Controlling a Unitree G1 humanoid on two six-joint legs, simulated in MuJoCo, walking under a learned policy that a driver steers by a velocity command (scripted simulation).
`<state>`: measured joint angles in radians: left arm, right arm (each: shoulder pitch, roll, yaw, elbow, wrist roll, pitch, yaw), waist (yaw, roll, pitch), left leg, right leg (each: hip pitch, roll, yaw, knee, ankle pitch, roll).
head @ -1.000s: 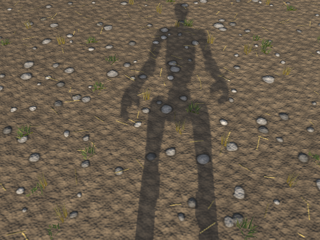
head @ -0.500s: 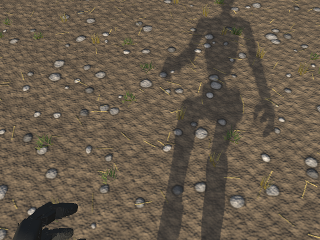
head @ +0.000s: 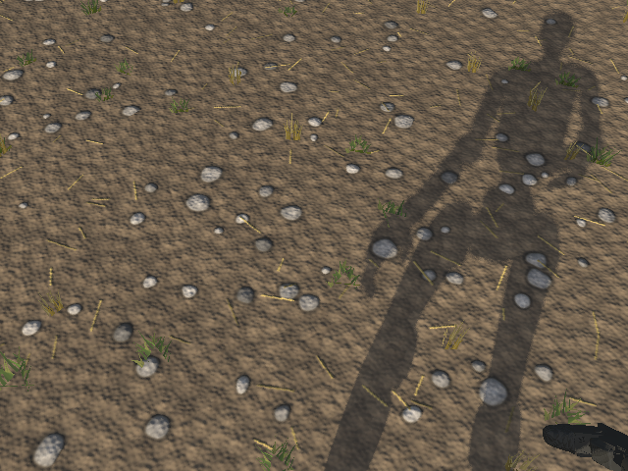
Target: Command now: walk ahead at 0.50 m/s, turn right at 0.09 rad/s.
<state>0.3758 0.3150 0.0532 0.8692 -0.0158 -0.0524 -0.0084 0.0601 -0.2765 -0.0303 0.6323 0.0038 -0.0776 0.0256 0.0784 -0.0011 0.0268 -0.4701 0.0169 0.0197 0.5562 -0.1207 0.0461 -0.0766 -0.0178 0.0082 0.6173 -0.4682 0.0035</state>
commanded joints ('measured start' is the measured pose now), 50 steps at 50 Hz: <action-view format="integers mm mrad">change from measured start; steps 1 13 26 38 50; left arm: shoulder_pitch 17 -190 53 -115 45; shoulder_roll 108 27 210 140 1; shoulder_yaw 5 11 97 59 16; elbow -88 -142 -185 -223 -224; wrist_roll -21 -8 -10 -1 -2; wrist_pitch -39 6 26 -10 11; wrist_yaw -1 -12 -29 15 23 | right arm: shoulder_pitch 375 193 256 51 289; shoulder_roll -196 -128 -189 -85 -275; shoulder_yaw -71 -59 -70 -31 -99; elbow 23 95 122 -2 16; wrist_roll -4 -20 -3 -23 -35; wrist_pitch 1 -40 33 -21 -60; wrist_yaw -7 -26 -68 -32 -22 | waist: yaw -192 -97 98 -64 -151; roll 197 52 -25 -42 119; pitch -281 20 -225 -20 -339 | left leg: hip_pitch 765 381 267 -114 758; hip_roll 368 203 171 58 300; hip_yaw -679 35 204 -62 -479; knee -259 -439 455 258 -114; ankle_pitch -344 220 536 37 -63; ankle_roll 210 122 -14 -130 142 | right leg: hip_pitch -667 -612 155 -184 -404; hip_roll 18 -88 -24 -65 98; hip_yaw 126 94 95 234 218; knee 642 241 -87 -388 395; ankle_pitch -90 503 344 594 169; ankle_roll -34 12 -227 -271 -57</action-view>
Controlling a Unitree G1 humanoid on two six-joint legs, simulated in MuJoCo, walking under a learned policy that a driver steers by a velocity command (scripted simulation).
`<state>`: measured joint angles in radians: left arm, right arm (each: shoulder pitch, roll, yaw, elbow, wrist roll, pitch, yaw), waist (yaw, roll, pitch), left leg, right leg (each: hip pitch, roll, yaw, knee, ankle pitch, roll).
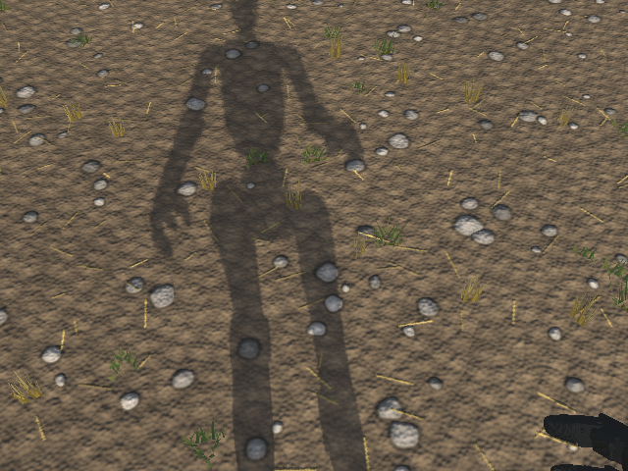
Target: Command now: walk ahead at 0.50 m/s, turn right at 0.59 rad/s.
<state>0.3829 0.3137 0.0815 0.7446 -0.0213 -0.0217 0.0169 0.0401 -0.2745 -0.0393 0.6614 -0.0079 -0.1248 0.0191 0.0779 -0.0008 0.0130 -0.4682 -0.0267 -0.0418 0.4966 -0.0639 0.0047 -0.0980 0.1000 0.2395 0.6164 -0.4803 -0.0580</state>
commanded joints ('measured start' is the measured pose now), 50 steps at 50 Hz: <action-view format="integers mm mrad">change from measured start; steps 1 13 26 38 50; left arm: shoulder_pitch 98 -200 51 -147 -149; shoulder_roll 30 22 279 73 150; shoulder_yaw -18 -9 60 11 28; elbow -114 -167 -112 -33 2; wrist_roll -17 2 15 41 1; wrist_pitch -27 0 -17 -93 -12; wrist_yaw -2 -27 -33 -23 35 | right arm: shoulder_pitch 353 202 403 180 303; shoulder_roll -264 -151 -45 -79 -185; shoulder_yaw -92 -61 2 -29 -82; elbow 18 72 121 111 51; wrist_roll -2 4 3 32 11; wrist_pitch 1 11 36 74 65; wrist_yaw -5 -14 -12 -9 40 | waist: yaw -131 -111 -10 -79 -202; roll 347 60 -268 -51 -51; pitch -371 17 -380 26 -131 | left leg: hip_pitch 852 374 -157 -219 246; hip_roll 468 279 22 153 -35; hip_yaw -780 -7 105 -74 111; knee -165 -354 707 431 -12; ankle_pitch -388 75 -511 49 121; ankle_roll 270 191 -5 -30 114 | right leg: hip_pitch -619 -605 519 -31 73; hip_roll -19 -212 -478 -318 -275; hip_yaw -61 -146 429 -246 -434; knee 615 311 -207 -497 157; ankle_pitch -127 365 259 562 1101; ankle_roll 31 70 -296 -143 21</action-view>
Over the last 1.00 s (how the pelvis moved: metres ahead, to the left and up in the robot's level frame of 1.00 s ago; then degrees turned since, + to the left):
0.57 -0.10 0.00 -32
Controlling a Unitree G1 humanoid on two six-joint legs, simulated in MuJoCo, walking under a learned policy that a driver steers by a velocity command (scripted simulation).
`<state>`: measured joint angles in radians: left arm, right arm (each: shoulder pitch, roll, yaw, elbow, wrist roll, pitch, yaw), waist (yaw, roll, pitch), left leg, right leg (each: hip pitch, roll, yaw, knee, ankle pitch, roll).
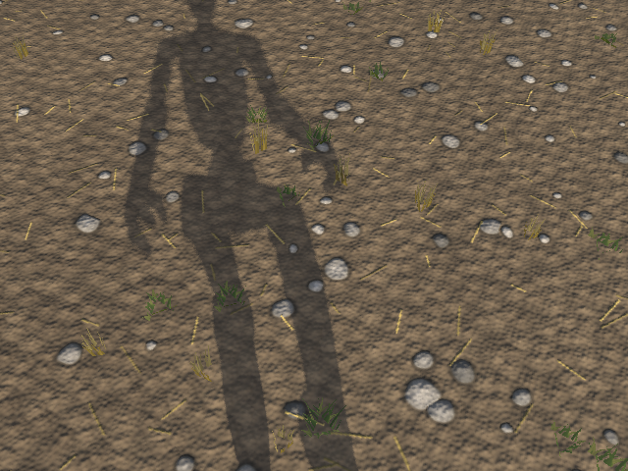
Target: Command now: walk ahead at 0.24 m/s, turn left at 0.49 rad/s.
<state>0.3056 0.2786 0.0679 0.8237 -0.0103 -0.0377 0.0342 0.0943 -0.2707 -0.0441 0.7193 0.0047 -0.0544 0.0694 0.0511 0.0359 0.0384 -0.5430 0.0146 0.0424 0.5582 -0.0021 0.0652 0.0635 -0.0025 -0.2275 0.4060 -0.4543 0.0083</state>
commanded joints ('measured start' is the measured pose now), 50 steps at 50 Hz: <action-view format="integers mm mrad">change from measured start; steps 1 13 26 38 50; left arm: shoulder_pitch -10 -81 -110 -164 -213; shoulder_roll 104 105 229 188 151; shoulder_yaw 14 6 52 51 49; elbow -99 -135 -162 -177 -159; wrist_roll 31 25 64 20 13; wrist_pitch -6 25 4 46 49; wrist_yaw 11 19 -6 9 9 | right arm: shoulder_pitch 292 58 112 32 66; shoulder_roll -278 -201 -172 -105 -165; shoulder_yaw -95 -74 -69 -55 -66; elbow -7 -123 -176 -195 -181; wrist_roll -3 1 1 16 -4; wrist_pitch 2 51 82 117 63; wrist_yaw -37 -85 -93 -72 -80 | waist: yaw -143 -30 -70 -9 -63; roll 119 42 -324 -240 88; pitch -255 -207 -146 -126 -113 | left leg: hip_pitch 601 261 -68 64 445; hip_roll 117 124 -153 3 231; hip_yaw -230 -357 -195 -34 -343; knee -26 -208 434 306 -209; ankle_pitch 493 210 -658 -406 157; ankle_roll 123 195 -72 -157 164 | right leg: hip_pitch -342 -580 -189 -155 -726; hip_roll -81 -17 -423 -286 -66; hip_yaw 35 319 775 311 284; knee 689 572 -88 -58 753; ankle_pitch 433 130 690 640 -23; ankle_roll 17 93 -270 -221 59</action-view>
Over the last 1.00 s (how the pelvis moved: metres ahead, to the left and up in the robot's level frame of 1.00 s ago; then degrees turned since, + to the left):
0.53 -0.09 0.00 -2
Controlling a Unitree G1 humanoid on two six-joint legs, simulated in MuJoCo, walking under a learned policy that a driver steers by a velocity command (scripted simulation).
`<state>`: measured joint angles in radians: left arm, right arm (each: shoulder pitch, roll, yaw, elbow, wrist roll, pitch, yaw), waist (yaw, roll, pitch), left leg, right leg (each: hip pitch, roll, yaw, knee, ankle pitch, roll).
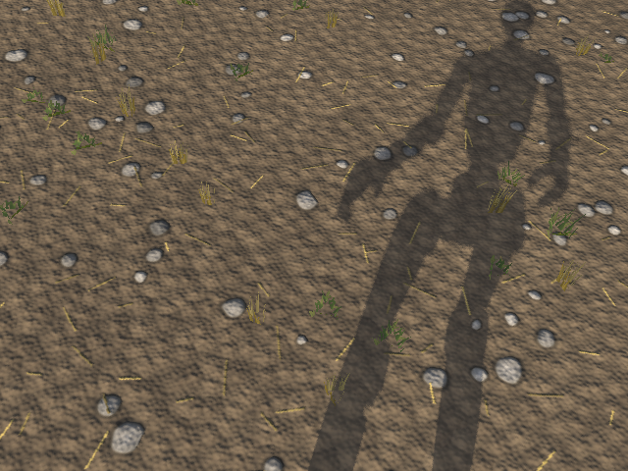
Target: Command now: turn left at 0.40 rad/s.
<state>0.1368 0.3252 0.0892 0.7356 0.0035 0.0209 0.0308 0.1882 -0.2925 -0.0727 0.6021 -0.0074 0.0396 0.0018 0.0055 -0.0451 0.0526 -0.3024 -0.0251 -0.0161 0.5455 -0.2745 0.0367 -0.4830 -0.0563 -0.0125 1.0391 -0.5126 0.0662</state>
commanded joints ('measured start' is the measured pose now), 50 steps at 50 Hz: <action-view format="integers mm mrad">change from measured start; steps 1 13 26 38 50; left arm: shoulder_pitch -20 -55 199 301 216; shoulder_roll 101 62 89 143 52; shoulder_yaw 29 -5 -13 1 -28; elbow -63 -61 7 74 7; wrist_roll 5 -23 -4 -31 -24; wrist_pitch -6 -78 -118 -85 -101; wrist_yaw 12 -45 -37 -22 -32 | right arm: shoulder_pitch -54 57 -51 -240 24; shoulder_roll -134 -174 -84 -56 -79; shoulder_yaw -28 -27 -7 12 -6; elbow -63 33 8 -49 90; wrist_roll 12 19 17 32 2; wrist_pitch -30 -61 -120 -135 -142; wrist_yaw -18 -12 17 57 27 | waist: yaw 0 -67 42 57 14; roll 178 180 -65 -58 126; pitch -129 -18 25 51 -93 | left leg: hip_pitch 167 139 -537 -277 169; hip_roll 248 254 110 55 246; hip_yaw -251 -360 -39 22 -241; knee -197 -347 472 -22 -382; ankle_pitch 468 -238 40 255 203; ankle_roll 186 201 -22 -2 218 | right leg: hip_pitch -132 19 501 517 -106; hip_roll -2 18 -194 -205 -93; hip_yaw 60 6 336 117 95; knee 125 -403 -901 -857 111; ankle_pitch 92 160 166 634 242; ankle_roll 11 -59 -269 -229 -77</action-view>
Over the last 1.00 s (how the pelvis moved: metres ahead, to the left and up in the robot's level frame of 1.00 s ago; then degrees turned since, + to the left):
0.12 -0.01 0.01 36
